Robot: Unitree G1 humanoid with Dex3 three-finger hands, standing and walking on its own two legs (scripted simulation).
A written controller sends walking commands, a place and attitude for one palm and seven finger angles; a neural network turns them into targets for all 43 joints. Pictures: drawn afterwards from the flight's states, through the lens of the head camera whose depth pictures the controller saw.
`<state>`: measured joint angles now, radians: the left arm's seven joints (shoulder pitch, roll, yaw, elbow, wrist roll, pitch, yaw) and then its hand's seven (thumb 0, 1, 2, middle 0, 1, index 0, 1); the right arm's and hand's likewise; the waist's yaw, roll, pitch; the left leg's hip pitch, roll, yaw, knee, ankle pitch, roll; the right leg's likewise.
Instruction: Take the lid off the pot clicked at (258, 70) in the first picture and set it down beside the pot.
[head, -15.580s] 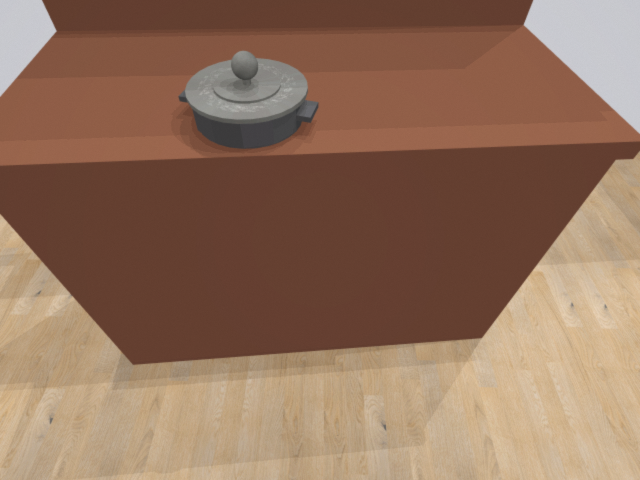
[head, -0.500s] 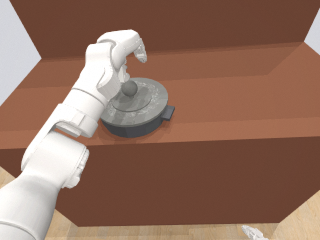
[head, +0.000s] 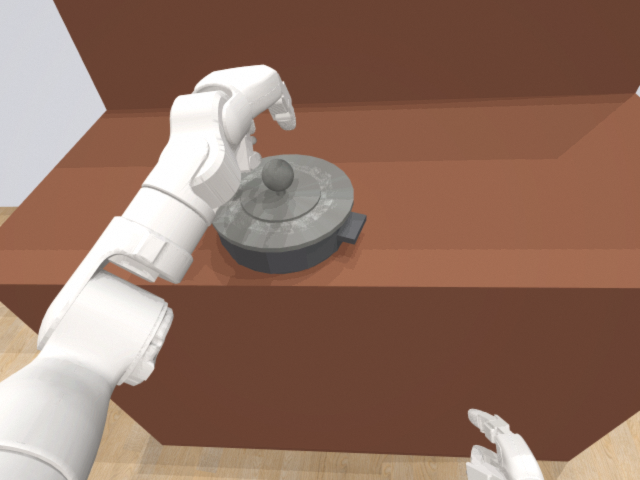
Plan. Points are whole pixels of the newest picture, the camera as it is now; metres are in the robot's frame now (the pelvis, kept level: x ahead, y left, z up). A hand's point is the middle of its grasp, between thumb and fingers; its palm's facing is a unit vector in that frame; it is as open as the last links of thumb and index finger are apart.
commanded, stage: lower the open fingers around the knob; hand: left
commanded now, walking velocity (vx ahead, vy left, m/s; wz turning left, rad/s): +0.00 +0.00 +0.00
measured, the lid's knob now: (277, 175) +0.47 +0.09 +0.16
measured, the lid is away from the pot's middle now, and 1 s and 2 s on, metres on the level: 0.00 0.00 0.00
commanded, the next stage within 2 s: close the fingers and squeeze the knob in 1.02 s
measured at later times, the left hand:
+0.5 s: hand (263, 169) +0.43 +0.10 +0.20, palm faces -0.27 -0.10 -0.96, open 10.0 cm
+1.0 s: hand (273, 182) +0.43 +0.09 +0.18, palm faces -0.28 -0.11 -0.95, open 10.0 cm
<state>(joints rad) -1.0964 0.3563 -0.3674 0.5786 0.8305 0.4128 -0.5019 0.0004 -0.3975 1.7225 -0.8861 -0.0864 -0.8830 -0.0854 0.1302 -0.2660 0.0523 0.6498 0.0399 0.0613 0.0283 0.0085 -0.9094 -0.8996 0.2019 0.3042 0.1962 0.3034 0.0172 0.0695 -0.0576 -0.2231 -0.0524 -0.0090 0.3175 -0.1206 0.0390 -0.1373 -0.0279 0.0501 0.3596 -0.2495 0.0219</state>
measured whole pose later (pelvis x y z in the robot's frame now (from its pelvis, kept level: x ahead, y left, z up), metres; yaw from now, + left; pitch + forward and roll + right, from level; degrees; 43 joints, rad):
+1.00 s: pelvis +0.00 -0.01 +0.00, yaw -1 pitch +1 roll +1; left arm -0.97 0.32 -0.35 0.65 0.82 0.36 -0.45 0.00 -0.39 1.72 -0.87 -0.08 -0.88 -0.09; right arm 0.19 -0.27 0.03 0.67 0.03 0.06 0.01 0.01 -0.91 -0.90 0.20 0.30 0.20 0.30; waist -0.02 0.07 -0.06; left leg -0.21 -0.04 0.01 0.32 -0.13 0.03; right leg -0.14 -0.01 0.07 0.37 -0.25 0.01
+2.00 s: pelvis +0.00 +0.00 +0.00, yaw -1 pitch +2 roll +1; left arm -1.01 0.31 -0.39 0.67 0.83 0.37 -0.46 0.00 0.20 0.99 -0.70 -0.90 -0.72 -0.91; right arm 0.19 -0.27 0.04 0.69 0.03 0.05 0.00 0.01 -0.91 -0.90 0.20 0.30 0.20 0.30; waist -0.01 0.07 -0.05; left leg -0.22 -0.05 0.00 0.32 -0.12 0.04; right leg -0.15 -0.02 0.06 0.37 -0.25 0.02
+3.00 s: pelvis +0.00 -0.01 +0.00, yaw -1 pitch +1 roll +1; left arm -1.03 0.31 -0.39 0.69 0.82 0.37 -0.48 0.00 0.30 0.72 -0.71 -0.95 -0.79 -0.96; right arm 0.16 -0.27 0.06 0.69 0.02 0.05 -0.02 0.01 -0.91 -0.90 0.20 0.30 0.20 0.30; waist 0.00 0.07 -0.03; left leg -0.21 -0.04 0.00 0.32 -0.13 0.03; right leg -0.14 -0.02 0.07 0.37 -0.26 0.01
